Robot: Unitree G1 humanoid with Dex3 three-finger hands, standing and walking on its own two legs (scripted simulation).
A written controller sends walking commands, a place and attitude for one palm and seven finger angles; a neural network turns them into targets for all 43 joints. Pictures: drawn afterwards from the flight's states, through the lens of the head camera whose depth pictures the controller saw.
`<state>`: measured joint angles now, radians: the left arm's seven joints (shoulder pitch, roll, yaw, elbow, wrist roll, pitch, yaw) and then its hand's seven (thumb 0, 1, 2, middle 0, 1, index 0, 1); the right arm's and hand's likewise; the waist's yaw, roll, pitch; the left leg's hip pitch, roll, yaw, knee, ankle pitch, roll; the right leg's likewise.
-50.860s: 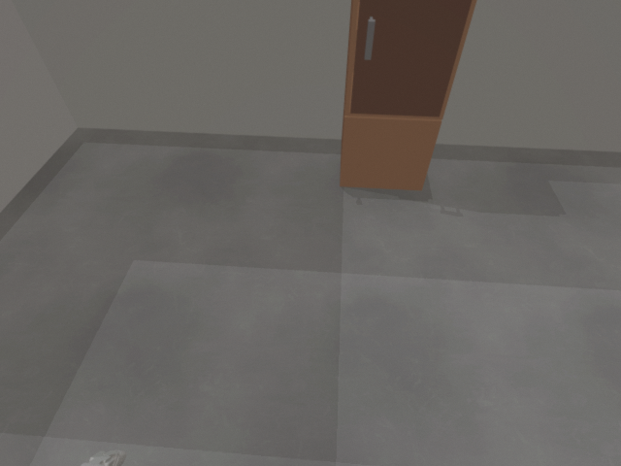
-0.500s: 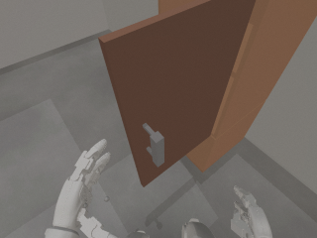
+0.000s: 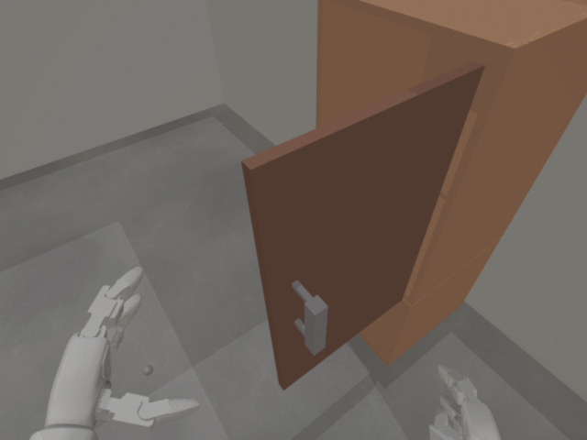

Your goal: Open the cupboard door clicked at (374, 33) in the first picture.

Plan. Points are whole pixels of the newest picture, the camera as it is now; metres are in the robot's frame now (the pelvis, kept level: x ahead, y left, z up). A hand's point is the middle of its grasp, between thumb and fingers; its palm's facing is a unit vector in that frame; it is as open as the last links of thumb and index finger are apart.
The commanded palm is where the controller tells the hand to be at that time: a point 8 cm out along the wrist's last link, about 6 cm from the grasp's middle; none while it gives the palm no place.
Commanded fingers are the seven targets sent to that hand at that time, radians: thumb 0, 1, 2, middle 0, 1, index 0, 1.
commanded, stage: draw the hand back to the body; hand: left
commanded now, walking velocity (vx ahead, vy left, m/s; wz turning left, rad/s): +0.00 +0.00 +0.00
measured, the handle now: (307, 317) +0.31 +0.02 -0.01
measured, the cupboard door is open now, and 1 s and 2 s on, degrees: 91 91 91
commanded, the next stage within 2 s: step back with the hand held close in 0.84 s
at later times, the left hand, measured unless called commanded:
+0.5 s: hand (33, 298) +0.20 +0.27 +0.19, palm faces +0.45 -0.79 -0.43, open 8.6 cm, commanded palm +0.14 +0.30 +0.20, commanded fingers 0.00 0.90 0.90 -0.20 -0.30 -0.20 -0.30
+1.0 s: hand (39, 299) +0.19 +0.26 +0.20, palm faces +0.44 -0.79 -0.42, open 7.4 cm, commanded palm +0.15 +0.30 +0.21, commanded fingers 0.00 0.90 0.90 -0.20 -0.30 -0.20 -0.30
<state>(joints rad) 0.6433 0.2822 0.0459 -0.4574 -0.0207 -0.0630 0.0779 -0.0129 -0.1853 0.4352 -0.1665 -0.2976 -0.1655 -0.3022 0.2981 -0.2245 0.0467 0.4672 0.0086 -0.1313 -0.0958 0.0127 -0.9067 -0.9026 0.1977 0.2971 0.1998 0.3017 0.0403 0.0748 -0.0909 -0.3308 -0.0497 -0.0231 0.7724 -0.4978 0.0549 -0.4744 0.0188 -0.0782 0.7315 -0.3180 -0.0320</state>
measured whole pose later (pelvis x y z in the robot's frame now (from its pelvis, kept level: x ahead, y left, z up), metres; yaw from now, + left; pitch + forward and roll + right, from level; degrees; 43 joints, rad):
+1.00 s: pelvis +0.00 +0.00 +0.03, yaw -1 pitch -5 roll -1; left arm 0.44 0.36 0.35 -0.40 -0.03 -0.12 0.09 0.01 0.89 0.90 -0.21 -0.30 -0.21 -0.30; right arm 0.21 -0.22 0.03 0.65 0.00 -0.15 -0.05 0.01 -0.91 -0.90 0.20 0.30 0.20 0.30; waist 0.07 0.06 0.02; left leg 0.00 -0.04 -0.01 0.41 -0.33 0.05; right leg -0.15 0.04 -0.05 0.39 -0.16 -0.03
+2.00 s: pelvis -0.11 +0.00 +0.01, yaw -1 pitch -1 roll +0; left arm 0.50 0.41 0.46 -0.52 0.00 -0.24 0.12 0.01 0.89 0.90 -0.21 -0.30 -0.21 -0.30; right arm 0.18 -0.20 -0.01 0.60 -0.03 -0.12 -0.04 0.01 -0.90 -0.90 0.20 0.30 0.20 0.30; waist 0.02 -0.03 0.06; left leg -0.37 -0.05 0.04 0.64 -0.27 0.06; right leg -0.36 0.05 0.07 0.70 -0.31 -0.01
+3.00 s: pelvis -0.28 -0.02 +0.02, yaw +1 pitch -1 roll +0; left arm 0.50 0.39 0.40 -0.46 -0.01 -0.19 0.15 0.01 0.89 0.90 -0.21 -0.30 -0.21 -0.30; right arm 0.26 -0.21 0.00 0.67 -0.01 -0.13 -0.07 0.01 -0.91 -0.90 0.20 0.30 0.20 0.30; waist 0.00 -0.04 -0.02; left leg -0.35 0.03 0.05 0.72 -0.36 0.01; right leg -0.26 0.03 -0.05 0.55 -0.28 -0.06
